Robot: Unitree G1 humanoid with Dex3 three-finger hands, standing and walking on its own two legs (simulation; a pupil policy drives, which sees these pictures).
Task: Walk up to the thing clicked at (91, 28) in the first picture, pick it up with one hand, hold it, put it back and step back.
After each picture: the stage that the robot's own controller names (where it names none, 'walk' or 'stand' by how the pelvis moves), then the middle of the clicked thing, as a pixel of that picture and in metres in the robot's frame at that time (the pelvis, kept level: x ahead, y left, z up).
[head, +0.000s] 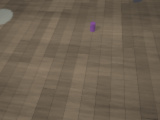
stand; (92, 26) +1.65 -0.10 -0.72
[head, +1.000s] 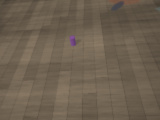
walk; (72, 41) +1.50 +0.23 -0.69
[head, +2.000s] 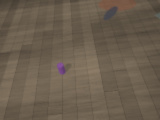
walk; (61, 68) +0.95 +0.32 -0.71
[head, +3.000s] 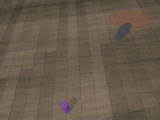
walk; (65, 107) +0.55 +0.27 -0.72
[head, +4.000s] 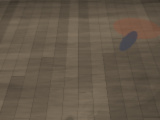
stand; out of the picture +0.34 +0.22 -0.69
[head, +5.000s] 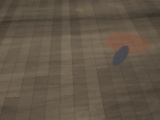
stand; out of the picture +0.27 +0.22 -0.72
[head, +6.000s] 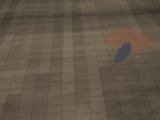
stand; out of the picture +0.27 +0.22 -0.73
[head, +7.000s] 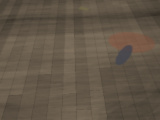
stand; out of the picture +0.28 +0.22 -0.73
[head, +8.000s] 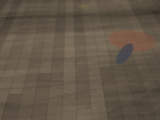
stand; out of the picture +0.26 +0.22 -0.73
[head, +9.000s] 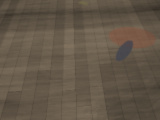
go down; out of the picture +0.27 +0.22 -0.72
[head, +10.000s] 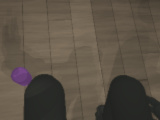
go down; (22, 77) +0.34 +0.26 -0.30
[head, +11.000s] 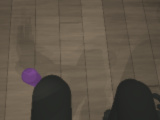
approach; (32, 77) +0.34 +0.26 -0.30
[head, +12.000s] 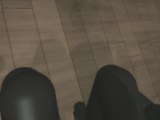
close in; out of the picture +0.32 +0.29 -0.21
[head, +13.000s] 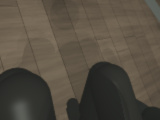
close; out of the picture +0.32 +0.29 -0.21
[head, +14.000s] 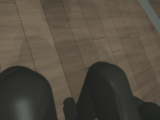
lift; out of the picture +0.32 +0.29 -0.22
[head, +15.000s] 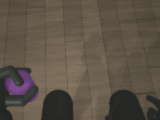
lift; (23, 87) +0.30 +0.22 -0.04
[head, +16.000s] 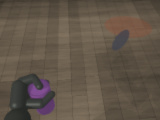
lift; (42, 97) +0.30 +0.17 -0.01
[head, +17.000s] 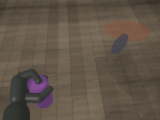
hold; (41, 92) +0.32 +0.18 -0.01
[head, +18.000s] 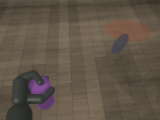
hold; (42, 93) +0.32 +0.17 -0.01
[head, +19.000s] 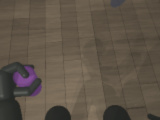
crouch; (29, 82) +0.35 +0.21 -0.08
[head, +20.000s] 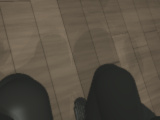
lower; out of the picture +0.35 +0.29 -0.21
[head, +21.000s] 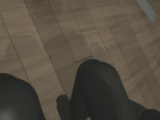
lower; out of the picture +0.37 +0.31 -0.21
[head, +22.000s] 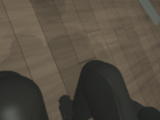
lower; out of the picture +0.36 +0.31 -0.21
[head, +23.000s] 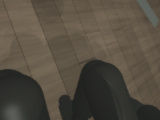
lower; out of the picture +0.35 +0.30 -0.22
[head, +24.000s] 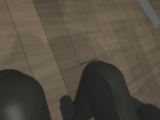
lower; out of the picture +0.34 +0.30 -0.22
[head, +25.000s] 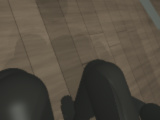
withdraw; out of the picture +0.33 +0.27 -0.22
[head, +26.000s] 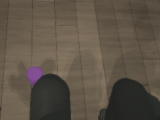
walk; (35, 76) +0.36 +0.23 -0.30
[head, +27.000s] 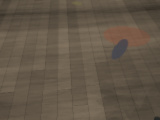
stand; out of the picture +0.28 +0.19 -0.65
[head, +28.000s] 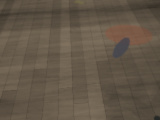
stand; out of the picture +0.29 +0.21 -0.67
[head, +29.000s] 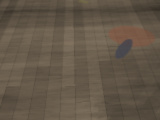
stand; out of the picture +0.30 +0.20 -0.69
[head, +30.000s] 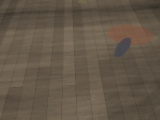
stand; out of the picture +0.32 +0.19 -0.72
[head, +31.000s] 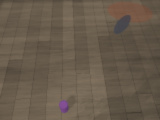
walk; (64, 106) +0.44 +0.16 -0.71
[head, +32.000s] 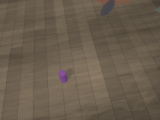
walk; (63, 76) +0.74 +0.24 -0.69
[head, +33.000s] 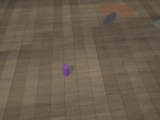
stand; (65, 70) +0.95 +0.20 -0.71
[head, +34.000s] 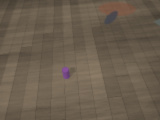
stand; (66, 73) +0.91 +0.21 -0.72
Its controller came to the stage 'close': yes
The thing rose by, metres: 0.70
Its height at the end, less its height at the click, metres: +0.00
